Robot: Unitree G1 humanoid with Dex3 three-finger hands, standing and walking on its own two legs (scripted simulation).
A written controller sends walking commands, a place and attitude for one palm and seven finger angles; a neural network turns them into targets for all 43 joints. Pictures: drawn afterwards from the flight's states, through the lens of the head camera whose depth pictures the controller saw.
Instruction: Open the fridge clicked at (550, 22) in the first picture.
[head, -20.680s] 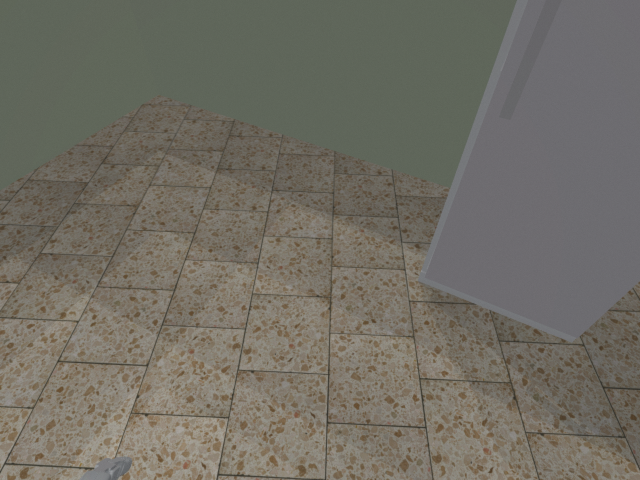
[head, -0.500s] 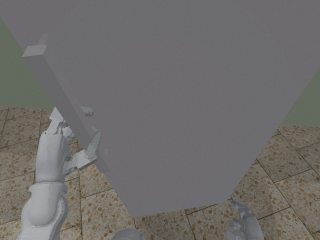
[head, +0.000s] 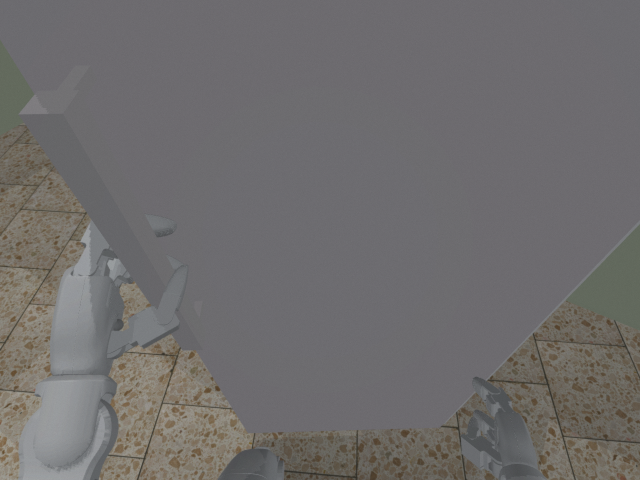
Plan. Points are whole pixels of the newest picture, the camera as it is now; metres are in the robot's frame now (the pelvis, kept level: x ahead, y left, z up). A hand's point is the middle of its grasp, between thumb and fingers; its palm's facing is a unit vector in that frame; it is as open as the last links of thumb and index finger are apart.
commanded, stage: walk backward, drawing the door open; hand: left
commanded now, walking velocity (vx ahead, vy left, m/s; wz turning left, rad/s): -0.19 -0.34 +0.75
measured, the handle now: (154, 247) +0.29 +0.18 +0.19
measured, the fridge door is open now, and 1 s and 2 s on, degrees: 31 78 72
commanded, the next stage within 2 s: stop walking and hold the door back in 0.84 s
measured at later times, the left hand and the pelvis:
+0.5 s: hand out of the picture +0.07 +0.07 +0.16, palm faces +0.57 -0.77 -0.29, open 7.1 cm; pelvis -0.09 -0.19 +0.00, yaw +23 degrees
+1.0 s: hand out of the picture -0.06 -0.07 +0.16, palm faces +0.82 -0.47 -0.32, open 7.3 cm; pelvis -0.10 -0.38 +0.00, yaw +44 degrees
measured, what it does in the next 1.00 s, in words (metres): steps to the right, turning left: left foot, then right foot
